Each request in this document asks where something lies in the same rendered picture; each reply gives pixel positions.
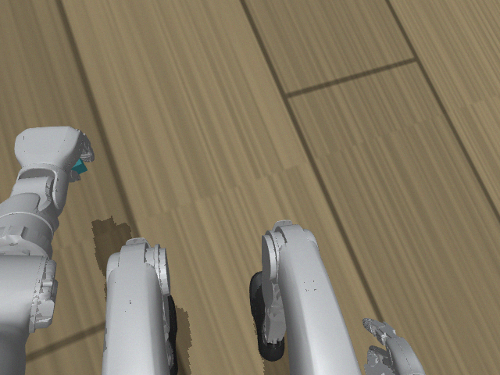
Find cube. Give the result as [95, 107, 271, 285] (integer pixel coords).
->
[71, 159, 87, 174]

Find right robot hand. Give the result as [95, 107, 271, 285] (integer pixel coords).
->
[362, 318, 426, 375]

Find left robot hand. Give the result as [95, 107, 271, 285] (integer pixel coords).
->
[14, 126, 95, 182]

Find right robot foot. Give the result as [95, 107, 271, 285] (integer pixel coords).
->
[249, 271, 284, 362]

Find left robot arm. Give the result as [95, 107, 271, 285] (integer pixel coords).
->
[0, 163, 69, 375]

